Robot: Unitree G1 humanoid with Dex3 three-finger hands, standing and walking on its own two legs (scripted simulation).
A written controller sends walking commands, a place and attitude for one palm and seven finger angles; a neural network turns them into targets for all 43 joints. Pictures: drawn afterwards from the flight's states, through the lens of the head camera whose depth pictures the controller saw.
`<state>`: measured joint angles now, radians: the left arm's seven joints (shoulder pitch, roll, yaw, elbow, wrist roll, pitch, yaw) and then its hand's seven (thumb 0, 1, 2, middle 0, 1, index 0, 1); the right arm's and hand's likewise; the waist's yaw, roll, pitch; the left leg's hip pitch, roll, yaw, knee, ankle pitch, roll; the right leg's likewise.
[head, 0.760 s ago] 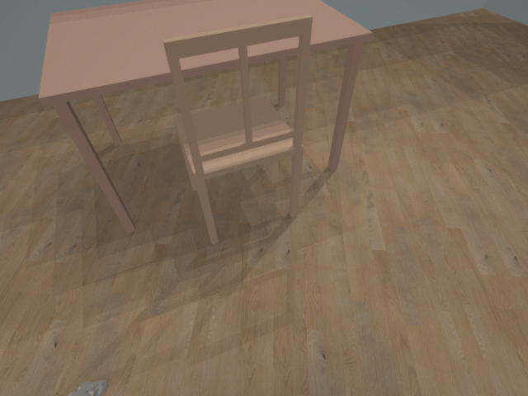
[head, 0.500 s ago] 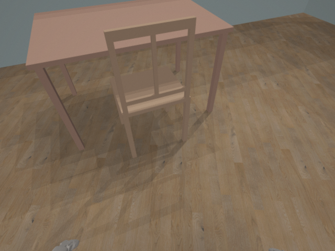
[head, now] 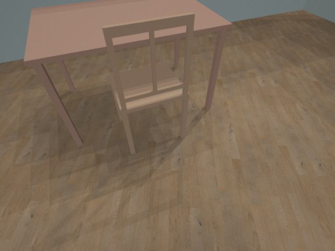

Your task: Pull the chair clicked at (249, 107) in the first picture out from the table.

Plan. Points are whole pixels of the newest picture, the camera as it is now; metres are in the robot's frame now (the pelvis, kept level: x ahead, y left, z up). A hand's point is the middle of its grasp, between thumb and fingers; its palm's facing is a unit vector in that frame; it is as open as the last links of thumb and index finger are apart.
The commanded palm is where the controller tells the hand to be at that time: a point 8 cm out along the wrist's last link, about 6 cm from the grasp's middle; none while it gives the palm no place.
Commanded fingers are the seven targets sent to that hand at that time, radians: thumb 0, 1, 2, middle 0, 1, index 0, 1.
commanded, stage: stand and wait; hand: left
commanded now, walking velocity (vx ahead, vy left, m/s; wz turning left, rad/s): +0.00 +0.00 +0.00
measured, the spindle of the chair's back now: (153, 63) +0.98 +0.13 -0.08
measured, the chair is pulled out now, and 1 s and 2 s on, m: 0.00 0.00 0.00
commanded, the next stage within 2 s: look at it before walking up in 0.08 s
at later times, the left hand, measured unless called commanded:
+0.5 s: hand out of the picture +0.07 +0.26 -0.15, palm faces -0.02 -0.94 -0.33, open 7.4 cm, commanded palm none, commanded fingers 0.00 0.90 0.90 -0.20 -0.30 -0.20 -0.30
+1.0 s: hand out of the picture +0.06 +0.25 -0.16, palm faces -0.06 -0.94 -0.32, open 7.4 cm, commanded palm none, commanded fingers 0.00 0.90 0.90 -0.20 -0.30 -0.20 -0.30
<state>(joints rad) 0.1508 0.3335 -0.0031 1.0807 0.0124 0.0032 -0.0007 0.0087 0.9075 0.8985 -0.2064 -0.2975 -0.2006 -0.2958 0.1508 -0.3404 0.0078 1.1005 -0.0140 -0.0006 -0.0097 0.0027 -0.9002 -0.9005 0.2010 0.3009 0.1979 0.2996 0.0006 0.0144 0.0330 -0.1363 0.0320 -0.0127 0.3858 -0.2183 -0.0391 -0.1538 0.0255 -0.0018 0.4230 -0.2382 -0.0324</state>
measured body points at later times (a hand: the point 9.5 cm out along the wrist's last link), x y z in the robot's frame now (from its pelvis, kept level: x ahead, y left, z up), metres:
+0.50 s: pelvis +0.00 +0.01 +0.00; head +0.00 +0.01 +0.45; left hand +0.08 +0.30 -0.13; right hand +0.07 -0.28 -0.14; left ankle -0.01 +0.15 -0.74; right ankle +0.00 -0.10 -0.74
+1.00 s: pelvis +0.00 +0.02 +0.00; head +0.00 +0.01 +0.45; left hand +0.07 +0.30 -0.14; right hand +0.07 -0.26 -0.14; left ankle +0.00 +0.15 -0.74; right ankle +0.00 -0.10 -0.74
